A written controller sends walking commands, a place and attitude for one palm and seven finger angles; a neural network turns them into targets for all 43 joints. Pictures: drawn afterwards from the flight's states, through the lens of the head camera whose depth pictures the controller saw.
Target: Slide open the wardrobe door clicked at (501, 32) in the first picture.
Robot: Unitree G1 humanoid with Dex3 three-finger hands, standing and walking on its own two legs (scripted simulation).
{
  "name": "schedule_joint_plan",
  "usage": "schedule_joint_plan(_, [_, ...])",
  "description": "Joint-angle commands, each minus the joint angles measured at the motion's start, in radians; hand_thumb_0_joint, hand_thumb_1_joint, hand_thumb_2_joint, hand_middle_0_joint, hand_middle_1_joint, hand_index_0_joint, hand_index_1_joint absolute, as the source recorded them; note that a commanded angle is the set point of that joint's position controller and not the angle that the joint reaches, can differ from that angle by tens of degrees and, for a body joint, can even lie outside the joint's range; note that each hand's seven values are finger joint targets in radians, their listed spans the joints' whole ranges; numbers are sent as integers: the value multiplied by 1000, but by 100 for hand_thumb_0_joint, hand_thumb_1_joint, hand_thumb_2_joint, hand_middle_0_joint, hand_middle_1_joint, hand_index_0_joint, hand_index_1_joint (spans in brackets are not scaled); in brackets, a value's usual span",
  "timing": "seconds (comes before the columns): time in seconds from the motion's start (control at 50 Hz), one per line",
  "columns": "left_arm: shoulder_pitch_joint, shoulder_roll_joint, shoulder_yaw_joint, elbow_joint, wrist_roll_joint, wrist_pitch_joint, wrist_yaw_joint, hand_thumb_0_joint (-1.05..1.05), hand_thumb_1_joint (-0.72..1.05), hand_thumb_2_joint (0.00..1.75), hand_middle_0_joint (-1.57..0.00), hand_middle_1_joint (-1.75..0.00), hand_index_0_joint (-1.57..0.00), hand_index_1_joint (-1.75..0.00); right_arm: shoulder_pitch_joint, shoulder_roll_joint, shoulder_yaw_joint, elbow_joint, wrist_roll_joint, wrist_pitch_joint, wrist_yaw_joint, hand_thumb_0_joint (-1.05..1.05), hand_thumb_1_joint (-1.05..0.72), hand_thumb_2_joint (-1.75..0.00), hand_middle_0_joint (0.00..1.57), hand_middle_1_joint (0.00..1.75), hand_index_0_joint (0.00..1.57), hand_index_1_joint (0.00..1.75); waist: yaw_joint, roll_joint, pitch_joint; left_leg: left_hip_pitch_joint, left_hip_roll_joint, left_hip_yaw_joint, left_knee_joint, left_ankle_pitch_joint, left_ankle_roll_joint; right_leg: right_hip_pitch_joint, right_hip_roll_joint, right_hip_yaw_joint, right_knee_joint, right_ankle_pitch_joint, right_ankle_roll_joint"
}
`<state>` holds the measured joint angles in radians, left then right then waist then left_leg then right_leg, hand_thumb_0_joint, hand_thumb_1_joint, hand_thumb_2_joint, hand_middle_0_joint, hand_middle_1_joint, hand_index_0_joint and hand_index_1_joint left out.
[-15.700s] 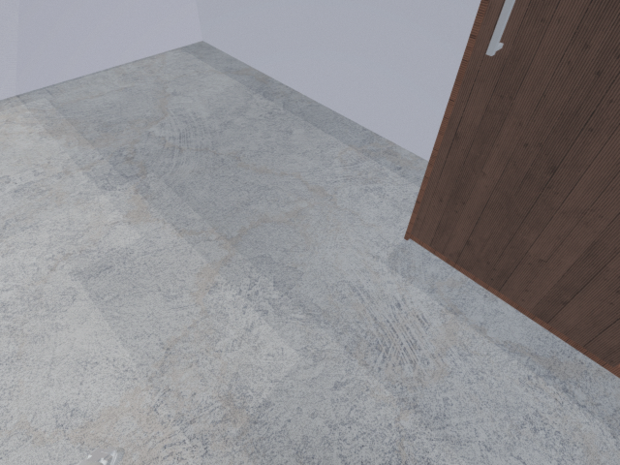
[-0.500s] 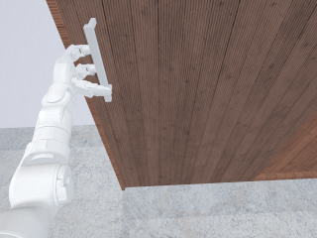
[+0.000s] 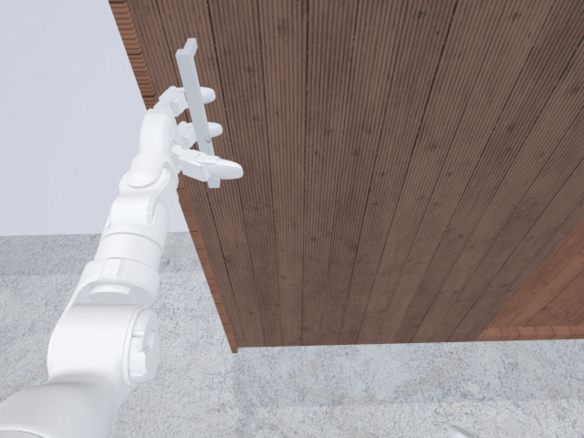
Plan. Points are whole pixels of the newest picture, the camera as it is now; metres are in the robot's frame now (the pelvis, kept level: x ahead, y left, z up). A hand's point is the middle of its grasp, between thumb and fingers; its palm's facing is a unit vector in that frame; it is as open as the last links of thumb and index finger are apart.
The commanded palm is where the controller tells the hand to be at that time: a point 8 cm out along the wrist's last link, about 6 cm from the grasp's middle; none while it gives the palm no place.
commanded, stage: slide the fingers in behind the handle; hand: left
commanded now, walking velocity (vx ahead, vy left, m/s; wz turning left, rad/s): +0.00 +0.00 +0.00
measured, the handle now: (203, 120) +0.51 +0.14 +0.19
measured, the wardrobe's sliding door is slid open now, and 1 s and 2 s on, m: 0.00 0.00 0.00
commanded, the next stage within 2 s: grip the handle and tug to test in 0.98 s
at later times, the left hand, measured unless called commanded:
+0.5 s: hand (216, 142) +0.45 +0.11 +0.19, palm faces +0.05 -1.00 +0.01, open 14.0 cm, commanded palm +0.43 +0.16 +0.19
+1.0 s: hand (215, 139) +0.45 +0.11 +0.20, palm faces +0.04 -1.00 +0.02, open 14.0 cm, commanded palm +0.43 +0.16 +0.19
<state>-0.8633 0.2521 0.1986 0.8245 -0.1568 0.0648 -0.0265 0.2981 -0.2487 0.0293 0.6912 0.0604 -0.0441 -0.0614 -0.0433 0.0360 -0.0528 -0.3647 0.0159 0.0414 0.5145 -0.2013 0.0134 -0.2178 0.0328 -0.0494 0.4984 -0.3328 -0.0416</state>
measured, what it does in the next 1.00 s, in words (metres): stands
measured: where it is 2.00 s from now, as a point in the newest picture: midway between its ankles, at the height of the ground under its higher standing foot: outside the picture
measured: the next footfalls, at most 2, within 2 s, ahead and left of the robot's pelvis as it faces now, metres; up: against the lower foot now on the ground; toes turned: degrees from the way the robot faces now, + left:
none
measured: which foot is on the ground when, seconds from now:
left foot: down 0.00-1.00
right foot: down 0.00-1.00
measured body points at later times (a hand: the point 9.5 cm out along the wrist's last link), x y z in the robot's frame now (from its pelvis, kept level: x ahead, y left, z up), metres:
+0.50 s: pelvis +0.00 -0.01 +0.00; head +0.01 -0.03 +0.45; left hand +0.44 +0.17 +0.20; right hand +0.09 -0.27 -0.12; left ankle +0.04 +0.11 -0.73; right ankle -0.05 -0.09 -0.73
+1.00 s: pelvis +0.00 -0.01 +0.00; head +0.01 -0.03 +0.45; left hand +0.45 +0.17 +0.20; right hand +0.11 -0.26 -0.12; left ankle +0.04 +0.11 -0.73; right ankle -0.05 -0.09 -0.73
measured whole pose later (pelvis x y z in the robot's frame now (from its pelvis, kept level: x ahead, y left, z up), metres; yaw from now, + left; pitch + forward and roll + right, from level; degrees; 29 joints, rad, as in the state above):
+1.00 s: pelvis +0.00 -0.01 +0.00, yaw +0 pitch +2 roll +0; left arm -0.83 0.24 0.20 0.79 -0.16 0.05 -0.02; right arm 0.29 -0.25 0.02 0.70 0.06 -0.04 -0.06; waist -0.04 0.03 -0.05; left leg -0.34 0.02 0.03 0.49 -0.20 0.00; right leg -0.19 0.04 -0.05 0.48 -0.33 -0.06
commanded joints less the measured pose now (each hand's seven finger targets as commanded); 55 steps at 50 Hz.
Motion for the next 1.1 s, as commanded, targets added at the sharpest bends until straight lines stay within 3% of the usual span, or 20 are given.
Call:
schedule_joint_plan(0.0, [-551,187,28,-226,10,-75,25,0,-50,30,-30,-120,-30,-120,-11,-138,-49,-110,-3,-40,-9,0,-90,-90,20,30,20,30,-17,-56,-274,292,-4,-50,-17,189,41,-91,-6,34,-81,332,28])
schedule_joint_plan(0.02, [-591,169,13,-236,10,-81,28,0,-50,30,-30,-120,-30,-120,-8,-133,-50,-106,-3,-44,-8,0,-90,-90,20,30,20,30,-26,-42,-286,310,-5,-50,-13,187,40,-103,-4,34,-81,329,29])
schedule_joint_plan(0.1, [-555,232,72,-253,12,-103,35,0,-50,30,-30,-120,-30,-120,-1,-136,-52,-103,-9,-47,-7,0,-90,-90,20,30,20,30,-1,-20,-349,316,-7,-44,-7,236,39,-50,-5,40,-69,388,25])
schedule_joint_plan(0.14, [-535,212,59,-257,13,-106,29,0,-50,30,-30,-120,-30,-120,1,-131,-53,-103,-8,-50,-5,0,-90,-90,20,30,20,30,-1,-35,-354,315,-10,-39,-7,244,39,-39,-4,40,-69,412,27])
schedule_joint_plan(0.2, [-435,211,68,-237,12,-91,20,0,-50,30,-30,-120,-30,-120,-5,-135,-56,-111,-5,-47,-2,0,-90,-90,20,30,20,30,13,-46,-325,290,-12,-26,-10,255,43,-20,-4,41,-73,449,30])
schedule_joint_plan(0.28, [-432,187,47,-230,-5,-55,7,0,-50,30,-30,-120,-30,-120,-4,-138,-58,-114,0,-38,-5,0,-90,-90,20,30,20,30,-1,-97,-259,254,-17,-16,-17,213,49,-17,-9,42,-93,445,43])
schedule_joint_plan(0.32, [-474,196,50,-289,-5,-53,6,0,-50,30,-30,-120,-30,-120,-13,-136,-58,-118,2,-38,-6,0,-90,-90,20,30,20,30,4,-57,-281,271,-17,-18,-19,221,48,-18,-9,48,-91,454,40])
schedule_joint_plan(0.38, [-502,140,0,-340,-9,-68,14,0,-50,30,-30,-120,-30,-120,-17,-128,-59,-119,1,-45,-7,0,-90,-90,20,30,20,30,-12,-43,-293,308,-17,-23,-13,236,49,-28,-7,41,-93,439,37])
schedule_joint_plan(0.4, [-514,154,9,-349,-6,-74,18,0,-50,30,-30,-120,-30,-120,-20,-129,-59,-110,1,-47,-6,0,-90,-90,20,30,20,30,-9,-42,-298,319,-15,-30,-15,234,48,-40,-4,43,-92,434,35])
schedule_joint_plan(0.42, [-516,115,-22,-359,-7,-76,18,0,-50,30,-30,-120,-30,-120,-24,-124,-58,-110,1,-49,-4,0,-90,-90,20,30,20,30,-13,-32,-302,329,-16,-30,-14,239,46,-45,-3,42,-90,435,34])
schedule_joint_plan(0.58, [-526,136,-11,-285,-6,-67,25,0,-50,30,-30,-120,-30,-120,-23,-129,-54,-95,-4,-46,-9,0,-90,-90,20,30,20,30,-17,-73,-299,306,-22,-32,-16,223,49,-30,-12,44,-92,440,42])
schedule_joint_plan(0.72, [-532,145,7,-282,-13,-85,15,0,-50,30,-30,-120,-30,-120,-35,-126,-52,-96,-2,-48,-7,0,-90,-90,20,30,20,30,-7,-51,-323,322,-25,-34,-8,254,47,-24,-13,46,-80,481,37])
schedule_joint_plan(0.74, [-523,121,-11,-284,-15,-85,12,0,-50,30,-30,-120,-30,-120,-38,-123,-50,-103,-3,-49,-4,0,-90,-90,20,30,20,30,-4,-45,-328,319,-28,-33,-9,253,46,-23,-12,45,-78,484,37])
schedule_joint_plan(0.8, [-492,175,37,-247,-20,-81,9,0,-50,30,-30,-120,-30,-120,-32,-132,-50,-101,-3,-42,-6,0,-90,-90,20,30,20,30,1,-102,-295,274,-28,-31,-13,231,50,-7,-16,50,-83,494,46])
schedule_joint_plan(0.86, [-523,143,6,-280,-11,-87,5,0,-50,30,-30,-120,-30,-120,-37,-123,-51,-107,-2,-44,-5,0,-90,-90,20,30,20,30,-5,-71,-303,295,-27,-30,-10,241,49,-19,-15,48,-79,493,42])
schedule_joint_plan(0.9, [-483,186,41,-269,-8,-83,11,0,-50,30,-30,-120,-30,-120,-39,-128,-50,-107,-3,-38,-5,0,-90,-90,20,30,20,30,4,-63,-301,287,-26,-27,-11,243,50,-9,-18,51,-80,496,43])
schedule_joint_plan(0.92, [-495,164,22,-278,-7,-80,9,0,-50,30,-30,-120,-30,-120,-39,-125,-49,-109,-2,-37,-5,0,-90,-90,20,30,20,30,1,-50,-300,287,-27,-27,-13,235,48,-15,-16,49,-81,480,41])
schedule_joint_plan(0.98, [-463,195,50,-251,-10,-72,11,0,-50,30,-30,-120,-30,-120,-29,-133,-51,-109,-4,-30,-7,0,-90,-90,20,30,20,30,6,-86,-287,269,-24,-27,-16,230,49,1,-17,44,-83,468,42])
schedule_joint_plan(1.04, [-529,147,3,-281,-4,-70,9,0,-50,30,-30,-120,-30,-120,-32,-125,-52,-109,-1,-34,-8,0,-90,-90,20,30,20,30,-12,-43,-290,299,-21,-28,-13,231,47,-38,-12,45,-86,450,39])
schedule_joint_plan(1.08, [-501,153,9,-277,-5,-72,14,0,-45,32,-30,-121,-30,-121,-25,-129,-55,-111,-3,-34,-9,0,-90,-90,20,30,20,30,-9,-49,-294,305,-19,-31,-12,233,47,-36,-10,39,-88,426,36])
